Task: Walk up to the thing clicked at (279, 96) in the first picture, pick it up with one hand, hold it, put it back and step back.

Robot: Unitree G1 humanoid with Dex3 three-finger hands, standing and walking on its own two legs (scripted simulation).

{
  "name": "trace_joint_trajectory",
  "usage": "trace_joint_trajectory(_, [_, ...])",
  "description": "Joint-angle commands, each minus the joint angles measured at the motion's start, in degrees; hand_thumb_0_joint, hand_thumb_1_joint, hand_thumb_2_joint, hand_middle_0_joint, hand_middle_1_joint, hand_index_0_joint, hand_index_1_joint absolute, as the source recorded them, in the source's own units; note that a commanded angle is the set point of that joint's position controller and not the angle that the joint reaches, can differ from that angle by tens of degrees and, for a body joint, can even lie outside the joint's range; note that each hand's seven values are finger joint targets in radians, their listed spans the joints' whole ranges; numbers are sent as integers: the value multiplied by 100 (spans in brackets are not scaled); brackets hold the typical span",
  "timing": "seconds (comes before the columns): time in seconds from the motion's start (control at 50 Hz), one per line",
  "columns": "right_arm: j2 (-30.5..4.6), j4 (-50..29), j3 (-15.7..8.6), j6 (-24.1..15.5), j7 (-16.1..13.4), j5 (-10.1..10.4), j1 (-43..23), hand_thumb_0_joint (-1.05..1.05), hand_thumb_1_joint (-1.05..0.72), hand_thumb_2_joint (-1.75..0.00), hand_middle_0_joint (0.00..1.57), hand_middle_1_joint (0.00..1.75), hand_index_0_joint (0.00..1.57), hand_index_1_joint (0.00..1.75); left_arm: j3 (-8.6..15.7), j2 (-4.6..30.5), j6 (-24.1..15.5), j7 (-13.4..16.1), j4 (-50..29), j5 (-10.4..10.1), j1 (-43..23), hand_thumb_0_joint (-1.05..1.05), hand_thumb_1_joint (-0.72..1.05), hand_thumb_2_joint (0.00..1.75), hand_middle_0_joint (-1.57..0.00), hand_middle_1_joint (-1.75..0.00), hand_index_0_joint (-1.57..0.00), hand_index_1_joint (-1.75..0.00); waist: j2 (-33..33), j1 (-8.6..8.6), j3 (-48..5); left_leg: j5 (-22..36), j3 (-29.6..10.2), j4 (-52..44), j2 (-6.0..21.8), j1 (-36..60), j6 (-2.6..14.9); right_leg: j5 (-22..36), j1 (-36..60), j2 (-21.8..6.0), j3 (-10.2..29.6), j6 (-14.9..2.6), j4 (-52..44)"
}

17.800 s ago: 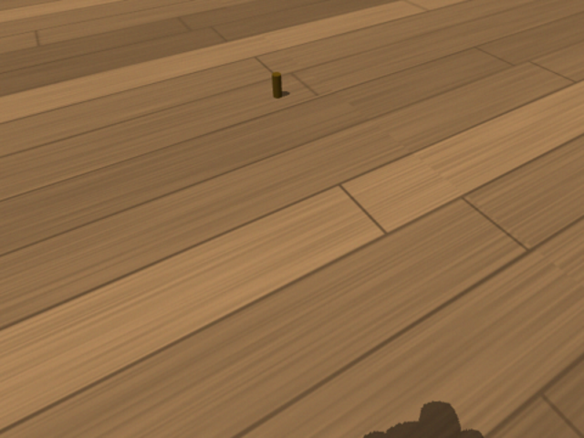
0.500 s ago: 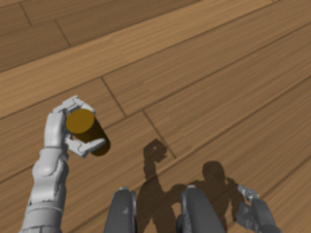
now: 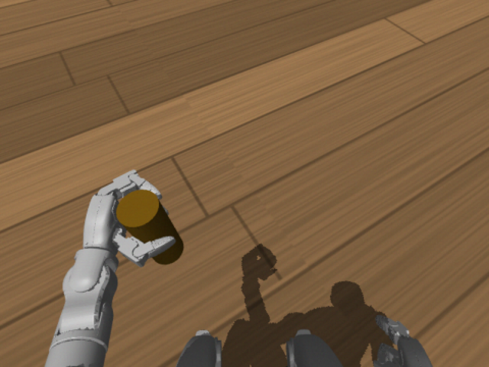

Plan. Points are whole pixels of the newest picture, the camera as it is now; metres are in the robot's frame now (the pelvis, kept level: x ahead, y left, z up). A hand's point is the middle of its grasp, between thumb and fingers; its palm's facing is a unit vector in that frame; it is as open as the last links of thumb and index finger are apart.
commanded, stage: lift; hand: left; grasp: from the side
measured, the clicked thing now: (154, 230) +0.34 +0.16 +0.02
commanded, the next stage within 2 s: hold in 0.50 s
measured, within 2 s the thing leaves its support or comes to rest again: neither
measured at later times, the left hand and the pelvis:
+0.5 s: hand (147, 205) +0.35 +0.16 +0.08, palm faces -0.08 -1.00 -0.01, open 9.5 cm; pelvis +0.02 -0.01 +0.03, yaw +0 degrees
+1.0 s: hand (145, 201) +0.34 +0.15 +0.10, palm faces -0.09 -1.00 -0.01, open 9.4 cm; pelvis +0.02 -0.01 +0.05, yaw +0 degrees
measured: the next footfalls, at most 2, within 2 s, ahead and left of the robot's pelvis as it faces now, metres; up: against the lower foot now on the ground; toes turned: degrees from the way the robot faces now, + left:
none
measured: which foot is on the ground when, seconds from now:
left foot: down 0.00-1.00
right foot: down 0.00-1.00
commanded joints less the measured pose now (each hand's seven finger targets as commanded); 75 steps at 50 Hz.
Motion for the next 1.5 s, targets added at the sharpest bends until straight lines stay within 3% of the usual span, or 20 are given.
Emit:
trace_joint_trajectory(0.0, [-821, -662, -340, -244, -87, -14, 4, 0, -91, -90, 20, 30, 20, 30, 338, 709, -425, -37, -1140, -143, -1319, 0, 2, 129, -138, -153, -140, -153, -10, -53, -1779, 1293, 7, -1248, -138, 1574, 97, 1490, 1200, 124, 58, -162, -1158])
trace_joint_trajectory(0.28, [-805, -556, -334, -212, -101, -59, 64, 0, -90, -90, 20, 30, 20, 30, 247, 671, -655, -258, -1281, -225, -1569, 0, 8, 131, -137, -153, -139, -153, 181, -73, -1844, 1917, 63, -1677, -136, 2356, 58, 2045, 1811, 143, 57, -178, -1548])
trace_joint_trajectory(0.38, [-857, -498, -363, -183, -124, -45, 27, 0, -90, -90, 20, 30, 20, 30, 430, 759, -615, -358, -648, -217, -1127, 0, 9, 131, -135, -152, -137, -152, -122, -39, -1425, 1813, 112, -1803, -143, 2221, 96, 2045, 1962, 134, 92, -137, -1750])
trace_joint_trajectory(0.4, [-800, -556, -328, -183, -117, -65, 0, 0, -90, -90, 20, 30, 20, 30, 190, 620, -681, -393, -1193, -237, -1562, 0, 7, 130, -135, -151, -137, -151, 64, -69, -1592, 1850, 124, -1802, -145, 2321, 83, 2076, 2003, 129, 99, -149, -1746])
trace_joint_trajectory(0.44, [-856, -480, -367, -175, -118, -61, 50, 0, -90, -90, 20, 30, 20, 30, 433, 683, -619, -387, -687, -262, -1154, 0, 10, 131, -136, -152, -138, -152, -30, -17, -1561, 1927, 85, -1859, -125, 2446, 73, 2060, 1995, 154, 48, -162, -1755])
trace_joint_trajectory(0.5, [-825, -553, -349, -173, -118, -62, -61, 0, -90, -90, 20, 30, 20, 30, 272, 591, -675, -416, -1037, -281, -1454, 0, 11, 133, -136, -154, -138, -153, -36, -40, -1402, 1802, 115, -1945, -146, 2392, 83, 2017, 2068, 145, 69, -146, -1847])
trace_joint_trajectory(0.54, [-830, -534, -349, -167, -122, -59, -42, 0, -90, -90, 20, 30, 20, 30, 433, 722, -679, -412, -913, -288, -1304, 0, 9, 133, -138, -155, -140, -155, -7, 4, -1460, 1824, 126, -1948, -156, 2408, 84, 2021, 2171, 129, 90, -140, -1882])
trace_joint_trajectory(0.7, [-832, -509, -356, -132, -132, -69, 7, 0, -91, -90, 20, 30, 20, 30, 320, 607, -626, -399, -967, -264, -1317, 0, 8, 121, -134, -148, -137, -147, -26, -27, -1484, 2233, 129, -2045, -126, 2741, 85, 2349, 2275, 153, 61, -148, -1937])
trace_joint_trajectory(0.84, [-830, -546, -367, -101, -120, -58, -97, 0, -91, -90, 20, 30, 20, 30, 395, 669, -597, -358, -743, -206, -1180, 0, 8, 122, -134, -149, -136, -148, -106, 12, -1089, 1774, 145, -2258, -155, 2602, 76, 1960, 2325, 151, 51, -144, -2108])
trace_joint_trajectory(0.86, [-789, -590, -350, -117, -110, -62, -134, 0, -91, -90, 20, 30, 20, 30, 231, 552, -614, -380, -1039, -216, -1380, 0, 11, 122, -135, -149, -137, -148, -24, 6, -1290, 1794, 158, -2261, -159, 2699, 70, 1990, 2389, 143, 64, -144, -2114])
trace_joint_trajectory(0.88, [-785, -574, -344, -106, -119, -55, -95, 0, -91, -90, 20, 30, 20, 30, 423, 737, -612, -373, -1123, -243, -1335, 0, 10, 123, -135, -149, -137, -148, 54, 44, -1523, 1892, 181, -2247, -169, 2834, 72, 2093, 2496, 135, 86, -132, -2155])
trace_joint_trajectory(0.92, [-822, -585, -344, -131, -122, -45, -144, 0, -91, -90, 20, 30, 20, 30, 225, 559, -592, -410, -1083, -259, -1419, 0, 12, 123, -135, -150, -137, -149, -79, -14, -1187, 1862, 158, -2311, -156, 2776, 77, 2069, 2428, 148, 63, -142, -2157])
trace_joint_trajectory(0.94, [-810, -581, -357, -130, -126, -38, -133, 0, -91, -90, 20, 30, 20, 30, 421, 781, -594, -367, -1278, -242, -1472, 0, 11, 124, -135, -150, -137, -149, 53, 64, -1415, 1908, 174, -2304, -168, 2860, 72, 2104, 2524, 129, 79, -136, -2191])
trace_joint_trajectory(0.96, [-799, -548, -331, -116, -119, -35, -88, 0, -91, -90, 20, 30, 20, 30, 403, 620, -517, -377, -606, -252, -997, 0, 13, 124, -135, -150, -137, -149, -160, -6, -1293, 1994, 135, -2308, -144, 2845, 81, 2144, 2524, 156, 43, -134, -2173])
trace_joint_trajectory(1.06, [-837, -568, -353, -131, -111, -31, -93, 0, -91, -90, 20, 30, 20, 30, 358, 745, -605, -383, -1289, -265, -1557, 0, 11, 124, -134, -149, -136, -149, 134, 30, -1369, 2053, 125, -2405, -137, 3056, 44, 2129, 2518, 158, 26, -170, -2191])
trace_joint_trajectory(1.08, [-801, -596, -331, -129, -119, -31, -146, 0, -91, -90, 20, 30, 20, 30, 214, 472, -540, -399, -857, -261, -1270, 0, 12, 124, -134, -149, -136, -149, -91, -21, -1089, 1975, 131, -2406, -142, 2932, 61, 2094, 2442, 162, 20, -152, -2235])
trace_joint_trajectory(1.2, [-814, -597, -346, -140, -119, -38, -177, 0, -90, -90, 20, 30, 20, 30, 300, 668, -542, -401, -1321, -262, -1432, 0, 11, 123, -131, -147, -133, -147, 31, 50, -1282, 1999, 186, -2468, -158, 3044, 64, 2162, 2661, 138, 61, -140, -2318])
trace_joint_trajectory(1.28, [-787, -581, -319, -140, -124, -17, -175, 0, -90, -90, 20, 30, 20, 30, 468, 681, -452, -391, -751, -269, -1153, 0, 14, 125, -133, -149, -135, -148, -171, 21, -1057, 1882, 179, -2538, -157, 2997, 85, 2067, 2611, 144, 59, -119, -2406])
trace_joint_trajectory(1.3, [-787, -595, -313, -147, -117, -28, -220, 0, -90, -90, 20, 30, 20, 30, 297, 594, -472, -424, -953, -273, -1331, 0, 13, 125, -132, -148, -134, -148, -92, -20, -940, 1791, 182, -2568, -156, 2963, 76, 1992, 2552, 138, 57, -126, -2410])
trace_joint_trajectory(1.48, [-815, -567, -332, -170, -99, -43, -190, 0, -90, -90, 20, 30, 20, 30, 311, 517, -589, -499, -865, -325, -1384, 0, 14, 125, -131, -148, -133, -147, -124, -9, -1030, 1912, 165, -2563, -152, 3037, 72, 2079, 2606, 139, 54, -136, -2360])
